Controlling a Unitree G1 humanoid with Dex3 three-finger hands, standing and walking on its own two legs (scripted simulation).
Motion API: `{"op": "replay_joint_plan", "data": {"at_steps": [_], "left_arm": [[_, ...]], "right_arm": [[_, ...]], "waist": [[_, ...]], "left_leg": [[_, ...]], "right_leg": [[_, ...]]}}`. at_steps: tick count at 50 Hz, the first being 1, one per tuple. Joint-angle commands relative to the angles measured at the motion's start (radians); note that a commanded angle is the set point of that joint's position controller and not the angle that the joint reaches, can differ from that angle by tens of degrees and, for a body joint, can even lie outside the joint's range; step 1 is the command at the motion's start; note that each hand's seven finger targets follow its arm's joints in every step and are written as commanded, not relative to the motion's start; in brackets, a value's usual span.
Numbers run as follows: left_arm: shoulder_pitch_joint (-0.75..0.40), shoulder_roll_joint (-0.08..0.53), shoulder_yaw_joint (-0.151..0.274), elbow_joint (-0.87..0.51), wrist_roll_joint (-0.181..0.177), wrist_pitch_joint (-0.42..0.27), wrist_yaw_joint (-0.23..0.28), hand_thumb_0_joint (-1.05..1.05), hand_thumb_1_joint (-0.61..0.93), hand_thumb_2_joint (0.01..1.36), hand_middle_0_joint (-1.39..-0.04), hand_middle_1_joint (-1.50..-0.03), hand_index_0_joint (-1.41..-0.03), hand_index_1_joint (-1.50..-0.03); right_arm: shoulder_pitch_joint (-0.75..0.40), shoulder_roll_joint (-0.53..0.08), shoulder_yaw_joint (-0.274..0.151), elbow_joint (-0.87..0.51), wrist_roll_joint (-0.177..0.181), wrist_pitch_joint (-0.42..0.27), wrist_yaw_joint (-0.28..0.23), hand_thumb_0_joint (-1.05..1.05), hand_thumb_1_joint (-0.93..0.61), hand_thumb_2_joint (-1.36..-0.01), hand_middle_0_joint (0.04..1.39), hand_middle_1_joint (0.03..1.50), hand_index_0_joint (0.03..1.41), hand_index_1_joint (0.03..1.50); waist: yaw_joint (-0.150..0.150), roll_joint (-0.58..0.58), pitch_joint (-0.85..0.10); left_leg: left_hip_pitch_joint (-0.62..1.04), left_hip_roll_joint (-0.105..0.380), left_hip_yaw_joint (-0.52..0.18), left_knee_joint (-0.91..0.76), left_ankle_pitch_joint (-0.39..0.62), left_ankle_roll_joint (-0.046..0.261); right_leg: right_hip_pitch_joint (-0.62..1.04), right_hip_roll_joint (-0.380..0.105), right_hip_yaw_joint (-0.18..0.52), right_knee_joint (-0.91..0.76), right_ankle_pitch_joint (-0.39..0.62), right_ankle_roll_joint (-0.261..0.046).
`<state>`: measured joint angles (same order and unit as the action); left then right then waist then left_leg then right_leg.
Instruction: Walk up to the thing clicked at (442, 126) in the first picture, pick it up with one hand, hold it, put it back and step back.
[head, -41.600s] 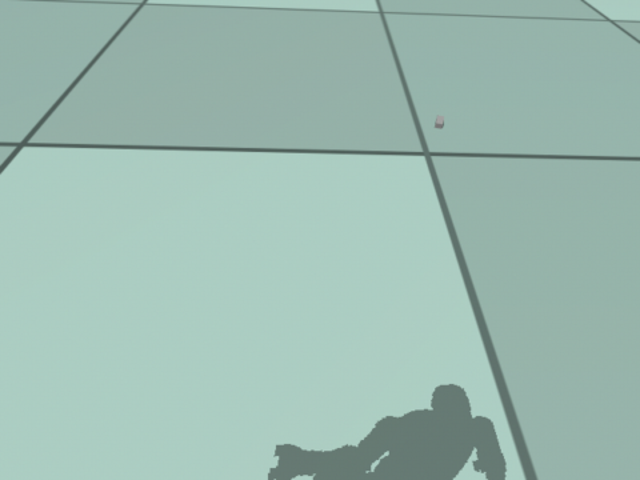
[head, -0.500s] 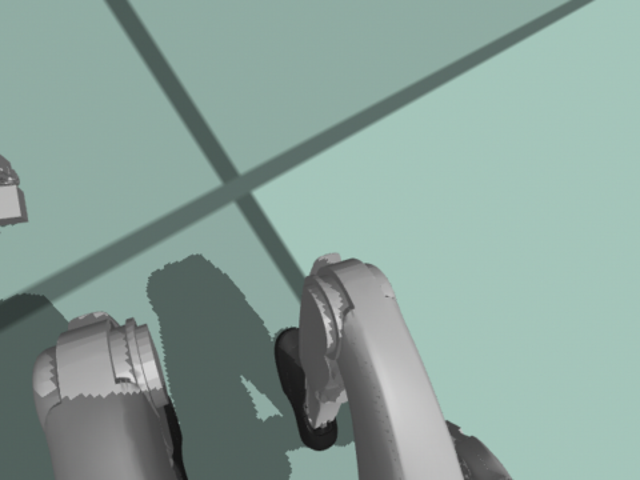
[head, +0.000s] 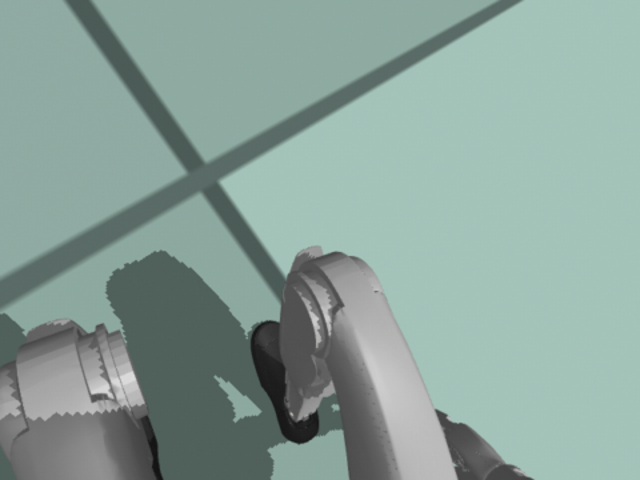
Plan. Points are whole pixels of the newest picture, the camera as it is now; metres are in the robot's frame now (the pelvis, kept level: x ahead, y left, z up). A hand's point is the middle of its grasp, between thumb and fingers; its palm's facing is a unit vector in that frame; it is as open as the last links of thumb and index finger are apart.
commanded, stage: rest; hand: left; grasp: from above
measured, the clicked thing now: out of the picture +0.45 +0.32 -0.28
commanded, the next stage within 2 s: open in 0.46 s
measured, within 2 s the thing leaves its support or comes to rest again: rests again in 0.12 s
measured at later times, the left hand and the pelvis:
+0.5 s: hand out of the picture +0.45 +0.31 -0.24, palm faces -0.47 -0.12 -0.88, open 7.0 cm; pelvis +0.00 +0.00 +0.00, yaw -1 degrees
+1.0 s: hand out of the picture +0.45 +0.31 -0.25, palm faces -0.46 -0.12 -0.88, open 9.2 cm; pelvis +0.00 +0.00 +0.00, yaw -2 degrees
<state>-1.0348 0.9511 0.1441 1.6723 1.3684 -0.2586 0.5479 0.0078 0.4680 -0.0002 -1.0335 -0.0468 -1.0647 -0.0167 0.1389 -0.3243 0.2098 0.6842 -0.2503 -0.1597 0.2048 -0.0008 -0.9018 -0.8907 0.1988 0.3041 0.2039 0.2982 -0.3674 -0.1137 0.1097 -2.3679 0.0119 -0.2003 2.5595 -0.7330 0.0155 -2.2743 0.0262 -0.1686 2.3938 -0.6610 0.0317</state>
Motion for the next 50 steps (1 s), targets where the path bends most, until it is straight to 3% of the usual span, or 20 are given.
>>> {"op": "replay_joint_plan", "data": {"at_steps": [1, 3, 6, 7, 8, 13, 16, 19, 21, 22, 24, 25, 26, 28, 33, 35, 41, 42, 46, 50], "left_arm": [[-0.312, 0.2, -0.021, -0.131, -0.023, -0.012, 0.053, 0.0, 0.979, 0.191, -1.28, -0.131, -1.304, -0.106], [-0.309, 0.222, -0.01, -0.153, -0.028, -0.012, 0.066, 0.0, 0.967, 0.165, -1.266, -0.116, -1.293, -0.087], [-0.288, 0.213, -0.02, -0.063, -0.017, -0.007, 0.073, 0.0, 0.963, 0.171, -1.258, -0.137, -1.286, -0.108], [-0.287, 0.231, -0.005, -0.067, -0.017, -0.006, 0.075, 0.0, 0.975, 0.173, -1.262, -0.139, -1.292, -0.107], [-0.294, 0.217, -0.03, -0.089, -0.019, -0.008, 0.078, 0.0, 0.947, 0.161, -1.25, -0.124, -1.277, -0.095], [-0.297, 0.253, -0.011, -0.054, -0.017, 0.001, 0.098, 0.0, 0.963, 0.154, -1.262, -0.124, -1.291, -0.094], [-0.298, 0.23, -0.032, -0.024, -0.027, 0.006, 0.096, 0.0, 0.955, 0.12, -1.252, -0.117, -1.284, -0.084], [-0.298, 0.274, -0.013, -0.03, -0.033, 0.006, 0.101, 0.0, 0.922, 0.126, -1.233, -0.123, -1.264, -0.091], [-0.282, 0.259, -0.018, 0.0, -0.035, 0.01, 0.098, 0.0, 0.928, 0.121, -1.238, -0.113, -1.268, -0.082], [-0.3, 0.228, -0.051, -0.016, -0.041, 0.006, 0.095, 0.0, 0.906, 0.142, -1.233, -0.109, -1.257, -0.086], [-0.295, 0.287, -0.016, -0.014, -0.041, 0.005, 0.097, 0.0, 0.922, 0.135, -1.23, -0.126, -1.26, -0.096], [-0.287, 0.245, -0.052, -0.007, -0.044, 0.006, 0.088, 0.0, 0.907, 0.114, -1.226, -0.114, -1.255, -0.084], [-0.29, 0.279, -0.025, -0.003, -0.052, 0.003, 0.09, 0.0, 0.915, 0.126, -1.237, -0.11, -1.263, -0.083], [-0.271, 0.278, -0.031, 0.011, -0.046, -0.001, 0.085, 0.0, 0.912, 0.133, -1.239, -0.11, -1.263, -0.086], [-0.273, 0.275, -0.043, -0.003, -0.041, -0.005, 0.083, 0.0, 0.512, 0.196, -0.857, -0.226, -0.881, -0.202], [-0.287, 0.277, -0.049, -0.035, -0.037, -0.007, 0.082, 0.0, 0.381, 0.241, -0.818, -0.269, -0.84, -0.247], [-0.307, 0.29, -0.038, -0.059, -0.033, -0.012, 0.093, 0.0, 0.211, 0.377, -0.687, -0.382, -0.7, -0.368], [-0.303, 0.259, -0.066, -0.044, -0.033, -0.009, 0.091, 0.0, 0.199, 0.386, -0.666, -0.416, -0.685, -0.397], [-0.284, 0.257, -0.058, -0.012, -0.034, -0.006, 0.093, 0.0, 0.111, 0.461, -0.608, -0.462, -0.618, -0.453], [-0.297, 0.272, -0.055, -0.039, -0.039, 0.0, 0.089, 0.0, 0.038, 0.522, -0.534, -0.537, -0.546, -0.525]], "right_arm": [[0.168, -0.312, -0.086, 0.004, 0.004, -0.01, -0.002, 0.0, -0.896, -0.897, 0.2, 0.3, 0.2, 0.3], [0.177, -0.317, -0.083, 0.007, 0.004, -0.013, -0.002, 0.0, -0.894, -0.896, 0.201, 0.3, 0.2, 0.3], [0.176, -0.327, -0.071, 0.007, -0.004, -0.024, 0.01, 0.0, -0.898, -0.898, 0.2, 0.3, 0.2, 0.3], [0.179, -0.314, -0.059, 0.009, 0.0, -0.024, 0.013, 0.0, -0.895, -0.897, 0.2, 0.3, 0.2, 0.3], [0.168, -0.325, -0.066, 0.002, 0.001, -0.025, 0.011, 0.0, -0.897, -0.898, 0.2, 0.3, 0.2, 0.3], [0.166, -0.332, -0.052, 0.0, -0.003, -0.037, 0.019, 0.0, -0.898, -0.898, 0.2, 0.3, 0.2, 0.3], [0.147, -0.333, -0.044, -0.008, -0.008, -0.049, 0.025, 0.0, -0.9, -0.899, 0.2, 0.3, 0.2, 0.3], [0.16, -0.341, -0.034, -0.013, -0.003, -0.048, 0.023, 0.0, -0.902, -0.9, 0.2, 0.3, 0.2, 0.3], [0.167, -0.34, -0.033, -0.013, -0.004, -0.051, 0.025, 0.0, -0.901, -0.9, 0.2, 0.3, 0.2, 0.3], [0.143, -0.335, -0.028, -0.026, -0.002, -0.053, 0.024, 0.0, -0.902, -0.901, 0.2, 0.3, 0.2, 0.3], [0.163, -0.345, -0.024, -0.015, -0.002, -0.052, 0.021, 0.0, -0.9, -0.9, 0.2, 0.3, 0.2, 0.3], [0.145, -0.34, -0.021, -0.036, 0.002, -0.054, 0.022, 0.0, -0.904, -0.901, 0.2, 0.301, 0.2, 0.301], [0.158, -0.348, -0.023, -0.019, 0.0, -0.053, 0.021, 0.0, -0.904, -0.901, 0.2, 0.3, 0.2, 0.3], [0.152, -0.335, -0.008, -0.025, -0.002, -0.049, 0.019, 0.0, -0.904, -0.901, 0.2, 0.3, 0.2, 0.3], [0.142, -0.338, -0.005, -0.03, 0.002, -0.048, 0.018, 0.0, -0.893, -0.897, 0.201, 0.301, 0.201, 0.301], [0.145, -0.347, -0.011, -0.034, 0.0, -0.046, 0.016, 0.0, -0.892, -0.897, 0.201, 0.301, 0.201, 0.301], [0.149, -0.347, -0.004, -0.032, -0.002, -0.047, 0.019, 0.0, -0.894, -0.899, 0.201, 0.301, 0.201, 0.301], [0.138, -0.348, -0.012, -0.037, -0.001, -0.05, 0.02, 0.0, -0.894, -0.899, 0.201, 0.301, 0.201, 0.301], [0.143, -0.345, -0.002, -0.033, -0.006, -0.056, 0.026, 0.0, -0.896, -0.9, 0.201, 0.301, 0.201, 0.301], [0.13, -0.348, -0.004, -0.031, -0.002, -0.061, 0.029, 0.0, -0.894, -0.899, 0.201, 0.301, 0.201, 0.301]], "waist": [[-0.043, 0.527, -0.64], [-0.028, 0.557, -0.668], [-0.057, 0.516, -0.608], [-0.053, 0.515, -0.602], [-0.047, 0.542, -0.627], [-0.058, 0.535, -0.616], [-0.067, 0.514, -0.591], [-0.065, 0.499, -0.61], [-0.072, 0.484, -0.58], [-0.07, 0.479, -0.589], [-0.072, 0.483, -0.599], [-0.068, 0.482, -0.587], [-0.072, 0.478, -0.585], [-0.074, 0.461, -0.579], [-0.069, 0.491, -0.569], [-0.073, 0.514, -0.586], [-0.076, 0.53, -0.587], [-0.077, 0.537, -0.575], [-0.084, 0.522, -0.545], [-0.073, 0.539, -0.566]], "left_leg": [[0.525, 0.014, 0.072, -0.273, 0.233, -0.009], [0.55, 0.014, 0.068, -0.286, 0.254, -0.013], [0.518, 0.016, 0.065, -0.263, 0.255, -0.012], [0.516, 0.017, 0.057, -0.273, 0.264, -0.013], [0.532, 0.017, 0.066, -0.274, 0.272, -0.012], [0.529, 0.021, 0.061, -0.271, 0.26, -0.011], [0.502, 0.022, 0.056, -0.266, 0.226, -0.007], [0.475, 0.021, 0.06, -0.263, 0.235, 0.0], [0.466, 0.023, 0.055, -0.264, 0.224, -0.001], [0.46, 0.024, 0.057, -0.258, 0.214, 0.002], [0.473, 0.025, 0.051, -0.259, 0.229, 0.001], [0.462, 0.024, 0.053, -0.259, 0.221, 0.002], [0.46, 0.024, 0.05, -0.263, 0.221, 0.002], [0.445, 0.024, 0.051, -0.254, 0.224, 0.004], [0.477, 0.03, 0.037, -0.267, 0.23, -0.006], [0.502, 0.029, 0.038, -0.274, 0.234, -0.008], [0.511, 0.031, 0.032, -0.278, 0.249, -0.012], [0.503, 0.032, 0.034, -0.276, 0.234, -0.012], [0.5, 0.033, 0.027, -0.281, 0.224, -0.015], [0.522, 0.037, 0.02, -0.286, 0.24, -0.02]], "right_leg": [[0.318, 0.051, -0.085, -0.189, 0.241, -0.062], [0.332, 0.049, -0.087, -0.186, 0.26, -0.061], [0.321, 0.049, -0.094, -0.178, 0.271, -0.057], [0.322, 0.049, -0.098, -0.173, 0.274, -0.056], [0.339, 0.055, -0.089, -0.183, 0.281, -0.058], [0.349, 0.056, -0.093, -0.181, 0.281, -0.054], [0.344, 0.055, -0.094, -0.185, 0.259, -0.051], [0.39, 0.061, -0.089, -0.203, 0.269, -0.05], [0.376, 0.059, -0.091, -0.198, 0.259, -0.05], [0.38, 0.066, -0.088, -0.207, 0.253, -0.05], [0.393, 0.062, -0.097, -0.206, 0.265, -0.047], [0.387, 0.064, -0.086, -0.202, 0.256, -0.051], [0.388, 0.061, -0.096, -0.207, 0.256, -0.048], [0.399, 0.065, -0.093, -0.208, 0.261, -0.047], [0.387, 0.065, -0.099, -0.195, 0.267, -0.051], [0.383, 0.065, -0.101, -0.196, 0.267, -0.051], [0.38, 0.062, -0.108, -0.196, 0.281, -0.052], [0.372, 0.066, -0.103, -0.195, 0.269, -0.054], [0.353, 0.062, -0.112, -0.19, 0.262, -0.051], [0.354, 0.065, -0.113, -0.188, 0.27, -0.052]]}}
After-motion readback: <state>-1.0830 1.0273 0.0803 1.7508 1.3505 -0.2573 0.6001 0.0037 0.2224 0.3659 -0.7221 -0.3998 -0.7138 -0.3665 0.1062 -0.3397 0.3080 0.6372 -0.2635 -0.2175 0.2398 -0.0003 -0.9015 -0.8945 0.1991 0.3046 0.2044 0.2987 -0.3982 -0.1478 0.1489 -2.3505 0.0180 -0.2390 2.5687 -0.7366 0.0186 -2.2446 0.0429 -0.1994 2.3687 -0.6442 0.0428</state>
